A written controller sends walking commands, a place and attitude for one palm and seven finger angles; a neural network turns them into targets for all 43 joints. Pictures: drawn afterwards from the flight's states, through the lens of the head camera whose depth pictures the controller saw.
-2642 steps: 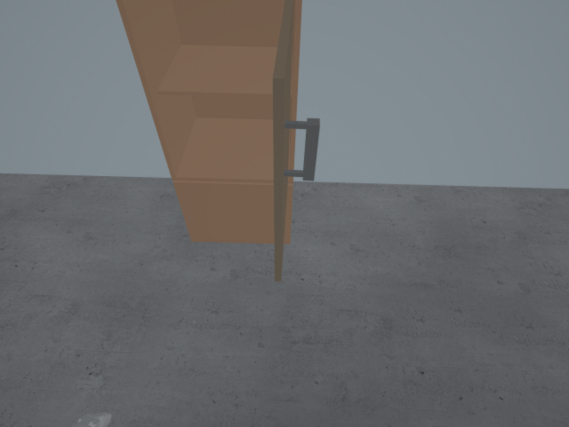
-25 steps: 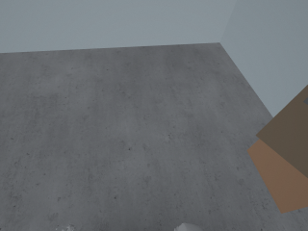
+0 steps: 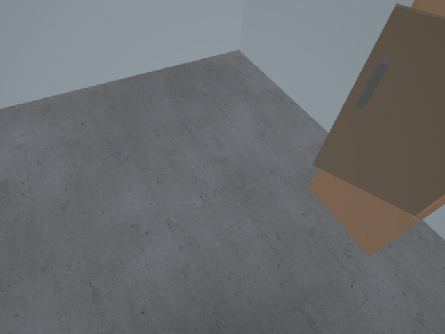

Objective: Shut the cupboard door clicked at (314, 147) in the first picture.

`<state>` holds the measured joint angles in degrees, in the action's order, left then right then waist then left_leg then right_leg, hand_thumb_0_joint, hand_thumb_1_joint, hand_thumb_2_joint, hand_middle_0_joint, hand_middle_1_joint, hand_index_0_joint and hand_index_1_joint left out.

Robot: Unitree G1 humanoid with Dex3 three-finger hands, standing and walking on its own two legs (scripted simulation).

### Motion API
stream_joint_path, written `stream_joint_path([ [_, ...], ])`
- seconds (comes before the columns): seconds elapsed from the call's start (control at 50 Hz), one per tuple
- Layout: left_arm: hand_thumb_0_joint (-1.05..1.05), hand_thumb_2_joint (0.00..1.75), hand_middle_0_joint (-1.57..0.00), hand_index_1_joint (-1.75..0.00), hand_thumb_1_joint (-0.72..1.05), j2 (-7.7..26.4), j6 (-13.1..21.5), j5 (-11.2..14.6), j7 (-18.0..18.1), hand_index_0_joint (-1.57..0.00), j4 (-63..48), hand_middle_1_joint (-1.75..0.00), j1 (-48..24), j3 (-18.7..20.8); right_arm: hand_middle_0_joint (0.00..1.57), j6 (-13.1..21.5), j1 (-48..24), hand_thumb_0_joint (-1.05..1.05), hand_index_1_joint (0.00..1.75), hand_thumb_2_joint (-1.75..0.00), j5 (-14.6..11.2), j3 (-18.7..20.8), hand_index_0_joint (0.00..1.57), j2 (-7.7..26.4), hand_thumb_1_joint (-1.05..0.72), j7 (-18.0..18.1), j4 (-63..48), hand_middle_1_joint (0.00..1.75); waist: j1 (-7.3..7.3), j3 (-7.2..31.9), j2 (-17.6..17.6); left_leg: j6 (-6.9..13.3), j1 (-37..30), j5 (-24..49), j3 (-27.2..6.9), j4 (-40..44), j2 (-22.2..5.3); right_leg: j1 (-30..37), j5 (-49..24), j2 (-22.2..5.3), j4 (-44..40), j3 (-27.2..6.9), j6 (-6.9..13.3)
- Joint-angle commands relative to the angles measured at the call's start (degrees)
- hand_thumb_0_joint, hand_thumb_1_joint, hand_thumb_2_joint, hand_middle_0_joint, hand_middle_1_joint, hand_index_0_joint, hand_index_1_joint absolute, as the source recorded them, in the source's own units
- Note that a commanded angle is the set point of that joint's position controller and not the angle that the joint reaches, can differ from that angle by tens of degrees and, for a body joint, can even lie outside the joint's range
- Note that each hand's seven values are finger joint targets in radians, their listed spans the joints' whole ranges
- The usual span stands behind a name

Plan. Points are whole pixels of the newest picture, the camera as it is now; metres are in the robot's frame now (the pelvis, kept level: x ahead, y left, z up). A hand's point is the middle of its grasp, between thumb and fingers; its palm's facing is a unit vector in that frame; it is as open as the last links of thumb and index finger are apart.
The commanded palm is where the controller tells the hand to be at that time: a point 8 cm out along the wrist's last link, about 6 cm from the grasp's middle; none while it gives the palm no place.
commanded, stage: turn to face it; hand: left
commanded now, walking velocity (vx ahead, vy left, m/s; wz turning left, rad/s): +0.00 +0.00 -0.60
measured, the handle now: (373, 81) +0.73 -0.36 +0.06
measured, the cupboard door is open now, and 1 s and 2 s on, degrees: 27 27 27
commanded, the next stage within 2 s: take the last steps up to it in 0.82 s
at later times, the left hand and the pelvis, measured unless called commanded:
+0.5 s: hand (148, 322) +0.16 +0.15 -0.14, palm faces -0.29 -0.92 -0.27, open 7.4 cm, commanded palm none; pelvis +0.00 -0.01 +0.00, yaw -17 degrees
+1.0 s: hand (159, 306) +0.19 +0.14 -0.15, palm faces -0.45 -0.87 -0.20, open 7.4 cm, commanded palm none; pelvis +0.02 +0.00 +0.01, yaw -28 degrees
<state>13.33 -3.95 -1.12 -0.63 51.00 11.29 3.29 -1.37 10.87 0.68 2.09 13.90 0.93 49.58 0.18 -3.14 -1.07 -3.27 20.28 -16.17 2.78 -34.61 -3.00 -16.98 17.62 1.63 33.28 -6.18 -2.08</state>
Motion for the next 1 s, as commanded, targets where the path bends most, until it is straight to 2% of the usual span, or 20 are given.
stream_joint_path([
  [0.0, 0.00, 0.90, -0.20, -0.30, 0.90, 7.1, 1.0, 0.1, -0.4, -0.20, -7.1, -0.30, -2.2, 2.4, 0.20, 1.6, 8.1, 0.00, 0.30, -0.90, 1.2, 3.2, 0.20, 15.4, -0.90, 1.2, -3.0, 0.30, -3.38, 6.9, 17.4, 12.0, -11.7, 3.2, -24.2, 20.4, -25.4, -14.7, 18.3, 0.1, 27.0, 2.9, 1.0],
  [0.04, 0.00, 0.90, -0.20, -0.30, 0.90, 7.8, 0.9, -0.3, -1.3, -0.20, -6.0, -0.30, -3.1, 3.1, 0.20, 2.0, 2.5, 0.00, 0.30, -0.90, 1.2, 2.3, 0.20, 12.3, -0.90, 1.4, -4.3, 0.30, -0.85, 3.3, 13.3, 11.5, -6.6, 5.1, -17.3, 19.8, -21.3, -15.4, 12.8, -2.7, 35.1, 3.4, 0.3],
  [0.1, 0.00, 0.90, -0.20, -0.30, 0.90, 5.2, 0.4, -0.1, -2.0, -0.20, -5.3, -0.30, -3.3, 2.8, 0.20, 1.8, 1.6, 0.00, 0.30, -0.90, 1.3, 2.1, 0.20, 10.2, -0.90, 1.6, -3.7, 0.30, -0.61, 4.3, 11.3, 10.1, -11.4, 16.1, -5.5, 16.4, -16.8, -14.0, 9.2, -3.4, 29.7, 6.4, -0.9],
  [0.24, 0.00, 0.90, -0.20, -0.30, 0.90, 3.8, 0.8, -0.1, -1.9, -0.20, -5.8, -0.30, -5.4, 1.9, 0.20, 1.2, 5.1, 0.00, 0.30, -0.90, 1.1, 3.3, 0.20, 11.4, -0.90, 0.8, -1.1, 0.30, -2.70, 6.1, 13.5, 10.2, -14.0, 22.7, 0.5, 12.1, -18.6, -5.9, 8.8, -2.2, 12.4, 11.2, 0.1],
  [0.3, 0.00, 0.90, -0.20, -0.30, 0.90, 4.7, 1.2, 0.0, -1.6, -0.20, -4.7, -0.30, -2.0, 2.1, 0.20, 0.8, 3.4, 0.00, 0.30, -0.90, 0.8, 3.7, 0.20, 12.1, -0.90, 0.4, -0.9, 0.30, -0.49, 6.7, 12.3, 7.3, -9.7, 19.1, 3.4, 7.0, -17.8, 3.5, -0.9, -1.2, -1.3, 12.6, 1.4],
  [0.32, 0.00, 0.90, -0.20, -0.30, 0.90, 6.5, 1.5, -0.2, -1.3, -0.20, -3.9, -0.30, 0.7, 2.5, 0.20, 0.7, 2.6, 0.00, 0.30, -0.90, 0.4, 3.7, 0.20, 11.6, -0.90, 0.2, -1.1, 0.30, 0.99, 6.7, 8.9, 4.8, -5.1, 14.1, 5.1, 2.5, -15.8, 9.7, -6.3, -2.5, -7.8, 10.7, 2.4],
  [0.36, 0.00, 0.90, -0.20, -0.30, 0.90, 15.8, 2.5, -0.6, 0.0, -0.20, -2.6, -0.30, 5.5, 4.0, 0.20, 0.1, -1.7, 0.00, 0.30, -0.90, 0.1, 2.1, 0.20, 5.0, -0.90, -0.3, -5.0, 0.30, 4.43, 4.5, -14.9, -1.1, 15.4, -20.3, 7.8, -19.5, -2.7, 16.3, -24.6, -23.5, -16.4, -16.1, 12.4],
  [0.38, 0.00, 0.90, -0.20, -0.30, 0.90, 16.5, 2.4, 0.0, 0.4, -0.20, -2.4, -0.30, 6.7, 3.7, 0.20, -0.5, -3.9, 0.00, 0.30, -0.90, 0.2, 1.8, 0.20, 5.6, -0.90, 0.0, -5.7, 0.30, 5.03, 3.9, -9.2, -0.7, 16.3, -18.9, 0.4, -26.4, -2.9, 12.7, -27.6, -23.9, -15.4, -15.3, 14.8],
  [0.4, 0.00, 0.90, -0.20, -0.30, 0.90, 14.9, 2.9, -0.3, 1.2, -0.20, -2.3, -0.30, 4.1, 4.1, 0.20, -0.5, -3.2, 0.00, 0.30, -0.90, 0.1, 1.9, 0.20, 5.5, -0.90, 0.6, -4.9, 0.30, 2.93, 5.0, -15.9, -1.0, 19.8, -17.3, -1.8, -30.3, -2.9, 14.5, -29.1, -21.4, -14.8, -16.8, 15.1],
  [0.42, 0.00, 0.90, -0.20, -0.30, 0.90, 12.8, 2.9, -0.1, 1.4, -0.20, -3.0, -0.30, 1.5, 3.5, 0.20, -0.5, -2.1, 0.00, 0.30, -0.90, 0.1, 2.0, 0.20, 6.9, -0.90, 0.8, -3.7, 0.30, 1.89, 5.1, -16.1, -1.1, 19.5, -13.8, -3.4, -31.7, -3.7, 14.2, -27.5, -19.9, -14.2, -13.3, 14.5],
  [0.46, 0.00, 0.90, -0.20, -0.30, 0.90, 10.6, 2.7, -0.2, 1.4, -0.20, -4.3, -0.30, -2.9, 2.7, 0.20, -0.4, 0.0, 0.00, 0.30, -0.90, 0.2, 1.8, 0.20, 6.1, -0.90, 0.2, -2.0, 0.30, -0.62, 6.0, -9.7, -1.8, 13.1, -8.3, -1.5, -28.1, -3.5, 10.3, -28.7, -15.4, -11.8, -5.5, 12.7],
  [0.58, 0.00, 0.90, -0.20, -0.30, 0.90, 11.6, 2.5, -0.6, 1.1, -0.20, -3.4, -0.30, -2.4, 3.0, 0.20, 0.0, 1.7, 0.00, 0.30, -0.90, -0.1, 1.3, 0.20, 4.3, -0.90, 0.2, -1.6, 0.30, -0.39, 5.2, -7.8, -1.2, 3.2, -6.4, 0.8, -9.0, 0.0, 6.0, -23.3, -14.2, -11.0, -8.0, 12.5],
  [0.62, 0.00, 0.90, -0.20, -0.30, 0.90, 10.9, 2.1, -0.1, 1.0, -0.20, -3.1, -0.30, -3.7, 2.9, 0.20, 0.5, 5.5, 0.00, 0.30, -0.90, -0.1, 1.2, 0.20, 4.3, -0.90, 0.5, -0.3, 0.30, -2.29, 5.2, -7.9, -0.7, -4.9, 1.6, 1.0, 2.6, 0.9, 1.9, -19.5, -12.1, -8.0, -7.8, 9.6],
  [0.64, 0.00, 0.90, -0.20, -0.30, 0.90, 9.2, 1.9, 0.2, 1.0, -0.20, -3.1, -0.30, -3.6, 2.5, 0.20, 1.0, 7.7, 0.00, 0.30, -0.90, -0.1, 1.3, 0.20, 5.7, -0.90, 0.6, 0.4, 0.30, -2.97, 5.7, -3.3, 0.3, -10.7, 6.0, -1.8, 10.0, -1.3, -2.2, -13.5, -9.5, -4.5, -6.1, 7.0],
  [0.66, 0.00, 0.90, -0.20, -0.30, 0.90, 5.6, 1.4, 0.6, 0.6, -0.20, -3.7, -0.30, -1.1, 2.0, 0.20, 1.7, 8.9, 0.00, 0.30, -0.90, 0.8, 2.1, 0.20, 10.5, -0.90, 0.9, 0.4, 0.30, -2.46, 7.0, 11.3, 4.4, -15.4, 11.1, -13.7, 14.7, -11.8, -8.7, -0.4, -2.0, 4.5, -0.8, 3.5],
  [0.68, 0.00, 0.90, -0.20, -0.30, 0.90, 4.3, 1.4, 0.7, 0.4, -0.20, -4.5, -0.30, -0.4, 1.5, 0.20, 1.5, 9.6, 0.00, 0.30, -0.90, 1.2, 2.6, 0.20, 14.2, -0.90, 1.2, -0.3, 0.30, -2.61, 6.4, 18.9, 10.7, -13.3, 14.4, -22.9, 18.1, -21.9, -11.4, 16.2, 0.9, 16.0, 5.1, 1.5],
  [0.7, 0.00, 0.90, -0.20, -0.30, 0.90, 5.7, 1.0, 0.0, 0.5, -0.20, -4.0, -0.30, -2.1, 1.8, 0.20, 1.7, 9.1, 0.00, 0.30, -0.90, 1.4, 2.5, 0.20, 13.4, -0.90, 1.6, 0.3, 0.30, -3.41, 5.9, 18.2, 12.0, -10.4, 13.4, -23.5, 19.5, -22.3, -11.9, 17.3, 0.0, 25.7, 2.4, 1.3],
  [0.78, 0.00, 0.90, -0.20, -0.30, 0.90, 4.2, 0.8, -0.1, -0.6, -0.20, -1.7, -0.30, -1.6, 2.1, 0.20, 1.8, 2.6, 0.00, 0.30, -0.90, 1.5, 1.2, 0.20, 8.7, -0.90, 1.8, -0.7, 0.30, -0.02, 3.6, 9.6, 11.0, -9.1, 18.6, -9.4, 17.2, -14.9, -11.4, 9.2, -2.5, 29.0, 4.2, 0.2],
  [0.9, 0.00, 0.90, -0.20, -0.30, 0.90, 1.9, 1.0, 0.0, -0.3, -0.20, -1.2, -0.30, -3.3, 0.9, 0.20, 1.3, 7.2, 0.00, 0.30, -0.90, 1.2, 2.2, 0.20, 8.8, -0.90, 1.5, 3.3, 0.30, -2.44, 6.9, 11.6, 11.7, -14.8, 27.1, -4.9, 13.7, -15.2, -4.7, 9.0, -1.7, 11.9, 8.8, 0.6],
  [0.98, 0.00, 0.90, -0.20, -0.30, 0.90, 2.5, 1.2, -0.2, -1.1, -0.20, 0.5, -0.30, 0.3, 1.2, 0.20, 0.8, 5.9, 0.00, 0.30, -0.90, 1.2, 3.0, 0.20, 10.4, -0.90, 1.1, 4.0, 0.30, -0.96, 5.7, 9.9, 9.0, -7.6, -1.5, -5.6, 14.8, -16.0, 5.2, 2.6, -0.5, -2.2, 11.3, 2.1],
])
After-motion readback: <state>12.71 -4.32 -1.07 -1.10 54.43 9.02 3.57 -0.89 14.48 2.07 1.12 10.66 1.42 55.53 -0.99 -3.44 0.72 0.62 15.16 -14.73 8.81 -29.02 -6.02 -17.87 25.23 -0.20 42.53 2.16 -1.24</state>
